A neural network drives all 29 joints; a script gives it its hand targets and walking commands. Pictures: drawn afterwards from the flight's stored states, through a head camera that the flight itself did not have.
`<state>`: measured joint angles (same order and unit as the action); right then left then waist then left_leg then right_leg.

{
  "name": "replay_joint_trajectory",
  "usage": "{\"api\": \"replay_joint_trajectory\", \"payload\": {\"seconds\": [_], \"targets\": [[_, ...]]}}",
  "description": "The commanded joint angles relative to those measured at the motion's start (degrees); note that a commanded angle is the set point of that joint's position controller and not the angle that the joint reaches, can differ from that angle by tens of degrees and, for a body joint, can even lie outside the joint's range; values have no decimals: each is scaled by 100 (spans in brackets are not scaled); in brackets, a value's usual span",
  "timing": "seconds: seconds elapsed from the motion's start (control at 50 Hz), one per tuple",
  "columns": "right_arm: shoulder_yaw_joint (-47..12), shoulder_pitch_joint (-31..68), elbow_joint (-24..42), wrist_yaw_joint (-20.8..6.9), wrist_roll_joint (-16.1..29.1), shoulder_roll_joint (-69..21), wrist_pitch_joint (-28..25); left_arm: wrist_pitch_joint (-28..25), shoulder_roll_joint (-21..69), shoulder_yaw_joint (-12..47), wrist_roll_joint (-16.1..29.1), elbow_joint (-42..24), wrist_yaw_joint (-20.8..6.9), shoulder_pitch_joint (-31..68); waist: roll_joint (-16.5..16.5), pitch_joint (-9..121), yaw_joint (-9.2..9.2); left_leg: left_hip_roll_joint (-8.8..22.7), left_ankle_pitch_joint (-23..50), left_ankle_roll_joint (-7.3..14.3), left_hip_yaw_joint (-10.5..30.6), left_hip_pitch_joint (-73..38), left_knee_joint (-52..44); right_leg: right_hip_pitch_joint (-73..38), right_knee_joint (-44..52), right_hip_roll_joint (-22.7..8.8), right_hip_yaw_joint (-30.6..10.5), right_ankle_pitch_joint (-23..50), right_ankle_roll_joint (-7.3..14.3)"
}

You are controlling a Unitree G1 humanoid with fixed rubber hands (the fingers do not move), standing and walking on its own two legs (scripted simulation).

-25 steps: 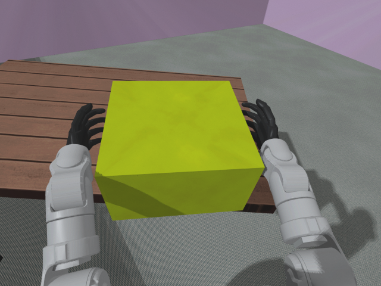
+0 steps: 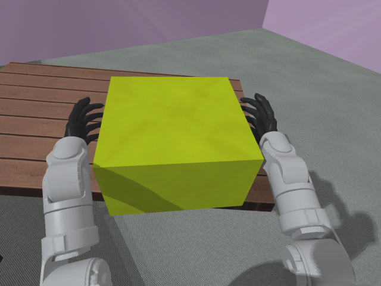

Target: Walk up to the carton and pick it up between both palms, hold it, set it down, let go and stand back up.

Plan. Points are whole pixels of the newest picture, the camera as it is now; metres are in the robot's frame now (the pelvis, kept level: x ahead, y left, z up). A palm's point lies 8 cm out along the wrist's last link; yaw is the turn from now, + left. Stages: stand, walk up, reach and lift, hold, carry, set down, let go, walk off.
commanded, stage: hold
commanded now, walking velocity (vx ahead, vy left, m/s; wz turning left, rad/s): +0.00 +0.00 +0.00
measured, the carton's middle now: (174, 139) +0.40 +0.01 +0.14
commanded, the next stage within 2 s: none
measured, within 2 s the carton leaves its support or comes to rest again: neither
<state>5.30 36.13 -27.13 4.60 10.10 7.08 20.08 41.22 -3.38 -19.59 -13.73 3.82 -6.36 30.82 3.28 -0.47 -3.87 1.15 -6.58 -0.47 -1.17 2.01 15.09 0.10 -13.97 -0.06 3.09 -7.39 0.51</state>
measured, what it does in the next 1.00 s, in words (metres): stands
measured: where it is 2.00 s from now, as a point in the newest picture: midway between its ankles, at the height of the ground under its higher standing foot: outside the picture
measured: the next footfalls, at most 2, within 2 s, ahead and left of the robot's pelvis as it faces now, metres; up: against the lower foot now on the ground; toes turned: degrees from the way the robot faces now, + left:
none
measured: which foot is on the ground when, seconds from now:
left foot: down 0.00-1.00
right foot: down 0.00-1.00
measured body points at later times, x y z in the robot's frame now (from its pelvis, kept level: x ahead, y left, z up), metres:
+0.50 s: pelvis +0.01 +0.00 +0.00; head -0.03 +0.03 +0.45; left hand +0.37 +0.20 +0.18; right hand +0.39 -0.17 +0.19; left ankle +0.03 +0.12 -0.75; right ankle +0.01 -0.11 -0.75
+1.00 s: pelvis +0.01 +0.00 +0.00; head -0.03 +0.02 +0.45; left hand +0.37 +0.20 +0.19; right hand +0.38 -0.17 +0.20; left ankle +0.03 +0.12 -0.75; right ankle +0.01 -0.11 -0.75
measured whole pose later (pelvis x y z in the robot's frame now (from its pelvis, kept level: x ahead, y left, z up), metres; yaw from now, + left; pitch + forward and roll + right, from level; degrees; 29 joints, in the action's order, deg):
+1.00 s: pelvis +0.01 +0.00 +0.00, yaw +0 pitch -6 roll +0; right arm 3.9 36.5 -23.4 5.9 11.7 7.5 23.2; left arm 43.4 -3.9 -19.7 -12.7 -0.1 -6.4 29.5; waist 2.6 -0.5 -3.7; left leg 1.4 -7.3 -0.6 -1.2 2.1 15.6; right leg -0.2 -13.6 0.2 3.0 -7.6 0.6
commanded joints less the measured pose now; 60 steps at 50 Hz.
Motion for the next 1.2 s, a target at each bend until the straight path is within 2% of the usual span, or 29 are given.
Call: {"api": "replay_joint_trajectory", "payload": {"seconds": [0.0,0.04,0.06,0.12,0.18,0.24,0.3,0.4,0.46,0.5,0.52,0.6,0.62,0.64,0.68,0.7,0.72,0.8,0.84,0.9,0.92,0.94,0.98,1.0,1.02,1.06,1.1,1.14,1.18], "targets": [[-1839,3818,1491,-789,450,-2355,-279,-229,2084,2338,803,-700,-624,3302,-361,1912,55,-254,630,-17,-126,-594,-92,-89,189,208,116,569,-82],[-1868,3760,1576,-760,510,-2331,-291,-223,2056,2440,862,-772,-588,3255,-427,2051,40,-252,897,-44,-129,-708,-8,-175,161,200,93,855,-103],[-1933,3741,1527,-728,525,-2305,-264,-194,2041,2306,814,-650,-607,3109,-309,1944,42,-257,936,-41,-140,-657,23,-252,150,207,106,991,-146],[-1812,3641,1228,-744,428,-2318,-162,-176,1934,2115,742,-569,-719,3225,-145,1731,38,-306,373,42,-164,-445,-154,-257,204,123,60,578,-179],[-1738,3739,1410,-740,433,-2387,-198,-198,2017,2258,877,-760,-731,3344,-297,1754,23,-306,524,3,-138,-440,-101,-140,172,159,75,624,-126],[-1648,3706,1205,-767,366,-2355,-214,-208,2001,2275,832,-566,-712,3413,-417,1775,-68,-266,354,-49,-156,-557,-113,20,213,174,90,324,-118],[-1702,3569,1305,-771,426,-2263,-231,-226,2042,2474,894,-907,-663,3372,-569,1969,-121,-250,873,-129,-113,-718,30,-41,168,214,136,685,-73],[-1706,3618,1281,-748,387,-2170,-165,-119,1981,2263,811,-481,-670,3100,-386,1600,-34,-229,637,-86,-126,-474,-67,-124,190,211,100,563,-79],[-1897,3565,1464,-748,600,-2148,-161,-134,1995,2402,889,-920,-661,3174,-476,1953,-16,-254,1232,-132,-100,-687,89,-234,103,227,92,1077,-96],[-1982,3410,1661,-706,740,-2144,-174,-174,1959,2539,1014,-1177,-622,3077,-590,2296,-96,-259,1747,-219,-54,-903,270,-371,40,276,97,1461,-102],[-2027,3440,1785,-684,797,-2071,-150,-180,1867,2448,998,-1121,-614,2928,-518,2182,-33,-265,1730,-213,-66,-835,259,-423,67,264,74,1542,-109],[-1997,3126,1702,-630,716,-2094,-23,-154,1826,2400,925,-1352,-658,2931,-440,1916,-135,-300,1472,-176,-76,-802,171,-323,66,228,70,1446,-143],[-2043,3136,1772,-631,744,-2106,0,-119,1808,2346,898,-1327,-679,2870,-429,1866,-62,-291,1455,-135,-89,-698,141,-321,66,211,35,1499,-139],[-2034,3215,1802,-620,770,-2081,12,-93,1801,2317,917,-1239,-696,2838,-403,1873,-83,-294,1320,-129,-98,-690,112,-426,85,215,28,1393,-130],[-2107,3220,2019,-606,824,-2091,15,-89,1856,2424,948,-1480,-699,2847,-460,1932,-109,-294,1561,-177,-80,-751,178,-473,23,243,27,1591,-121],[-2010,3314,2107,-598,716,-1956,26,-64,1848,2327,910,-1213,-692,2775,-444,1743,-64,-284,1494,-193,-68,-656,156,-318,64,246,93,1432,-115],[-1980,3300,1917,-594,719,-2011,61,-58,1763,2261,874,-1183,-697,2807,-409,1676,4,-282,1236,-138,-102,-586,97,-369,104,232,72,1195,-110],[-1999,3379,1995,-624,752,-2091,58,-72,1765,2295,936,-1201,-694,2931,-353,1921,4,-279,1221,-120,-121,-614,107,-320,64,236,27,1248,-114],[-2000,3409,1928,-631,696,-2098,95,-81,1786,2288,939,-1109,-695,2953,-359,1821,49,-291,928,-85,-135,-451,33,-407,38,196,-1,1089,-126],[-1967,3483,1811,-662,709,-2170,93,-100,1816,2302,964,-1197,-688,3120,-363,1854,28,-256,1032,-92,-133,-514,21,-209,79,243,49,1091,-107],[-1888,3378,1820,-664,675,-2179,92,-91,1868,2408,999,-1167,-693,3088,-471,1881,-94,-255,1052,-132,-125,-568,35,-277,124,250,41,1103,-68],[-1900,3424,1837,-661,639,-2100,91,-71,1835,2336,926,-1099,-697,3025,-403,1902,-12,-252,1039,-112,-133,-575,23,-309,111,214,29,1117,-88],[-1861,3291,1568,-649,595,-2155,139,-31,1796,2255,883,-1014,-741,3022,-438,1844,-73,-265,869,-63,-163,-517,0,-386,121,191,9,1008,-91],[-1889,3397,1660,-654,618,-2131,108,-60,1789,2236,890,-1035,-753,3011,-377,1892,-15,-258,828,-66,-157,-530,-40,-348,103,204,48,947,-97],[-1811,3412,1543,-659,606,-2162,115,-63,1794,2261,879,-1000,-766,3173,-485,1809,8,-274,774,-63,-133,-425,-50,-309,133,173,27,889,-85],[-1799,3285,1589,-667,610,-2212,84,-87,1813,2358,970,-1076,-770,3121,-567,1850,-115,-257,967,-126,-120,-616,13,-269,109,196,42,1008,-78],[-1760,3580,1565,-663,568,-2187,72,-92,1855,2211,942,-807,-772,3224,-445,1774,-25,-283,656,-87,-146,-451,-13,-232,151,173,58,776,-103],[-1841,3495,1558,-686,539,-2230,49,-137,1813,2123,905,-763,-772,3068,-254,1734,-19,-305,677,-25,-142,-378,-55,-336,117,161,46,899,-112],[-1830,3551,1676,-667,575,-2188,29,-129,1786,2108,849,-765,-783,3089,-309,1845,9,-302,850,-53,-156,-414,-16,-410,65,187,49,1105,-120]]}}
